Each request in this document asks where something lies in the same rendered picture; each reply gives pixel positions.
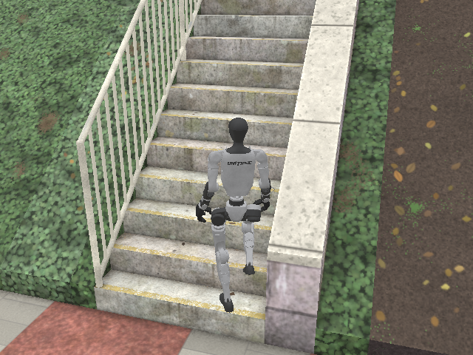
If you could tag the right robot thigh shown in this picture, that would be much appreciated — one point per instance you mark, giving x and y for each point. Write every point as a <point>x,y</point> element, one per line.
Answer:
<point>253,214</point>

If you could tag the robot right upper arm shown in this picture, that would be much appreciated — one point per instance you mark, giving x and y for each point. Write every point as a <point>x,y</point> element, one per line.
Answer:
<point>262,165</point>

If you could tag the left robot forearm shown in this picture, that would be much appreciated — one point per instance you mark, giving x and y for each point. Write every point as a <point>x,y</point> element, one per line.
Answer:
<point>206,198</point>

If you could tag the right robot forearm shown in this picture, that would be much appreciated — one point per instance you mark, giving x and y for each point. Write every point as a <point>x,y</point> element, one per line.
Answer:
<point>265,194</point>

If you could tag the robot right shin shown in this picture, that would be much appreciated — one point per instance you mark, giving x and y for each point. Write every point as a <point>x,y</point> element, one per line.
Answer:
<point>248,241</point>

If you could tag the robot left upper arm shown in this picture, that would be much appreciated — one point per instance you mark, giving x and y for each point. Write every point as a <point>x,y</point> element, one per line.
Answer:
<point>213,159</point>

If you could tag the robot left hand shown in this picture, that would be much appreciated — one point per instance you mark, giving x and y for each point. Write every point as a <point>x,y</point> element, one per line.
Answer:
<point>200,213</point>

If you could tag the robot right hand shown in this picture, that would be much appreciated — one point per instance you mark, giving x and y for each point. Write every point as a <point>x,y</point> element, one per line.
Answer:
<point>266,205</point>

